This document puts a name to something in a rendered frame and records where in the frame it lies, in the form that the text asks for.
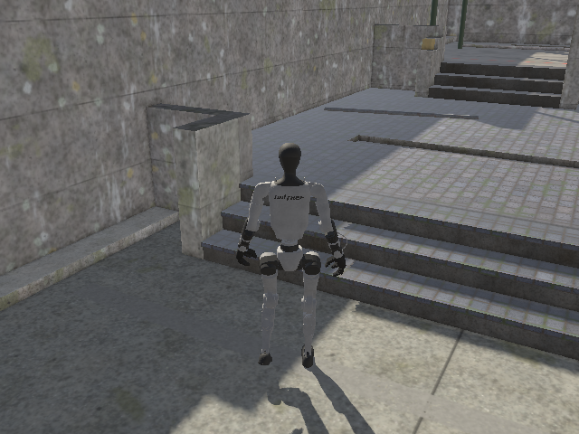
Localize robot left upper arm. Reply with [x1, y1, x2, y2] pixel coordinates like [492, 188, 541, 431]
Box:
[245, 182, 271, 231]

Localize right robot forearm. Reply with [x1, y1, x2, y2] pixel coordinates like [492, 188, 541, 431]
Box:
[325, 219, 344, 259]

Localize robot right upper arm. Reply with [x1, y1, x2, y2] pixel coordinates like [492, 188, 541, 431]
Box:
[308, 182, 333, 233]

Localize robot left hand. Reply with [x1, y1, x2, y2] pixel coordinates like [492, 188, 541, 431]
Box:
[236, 249, 257, 266]

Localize robot right foot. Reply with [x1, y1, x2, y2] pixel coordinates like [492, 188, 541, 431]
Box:
[301, 345, 314, 368]

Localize robot right hand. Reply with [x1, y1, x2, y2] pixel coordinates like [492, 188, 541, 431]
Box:
[325, 254, 346, 277]

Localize humanoid robot torso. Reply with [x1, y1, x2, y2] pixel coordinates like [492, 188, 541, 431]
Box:
[269, 177, 311, 271]

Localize left robot forearm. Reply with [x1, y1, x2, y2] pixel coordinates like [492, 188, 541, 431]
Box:
[238, 217, 255, 252]

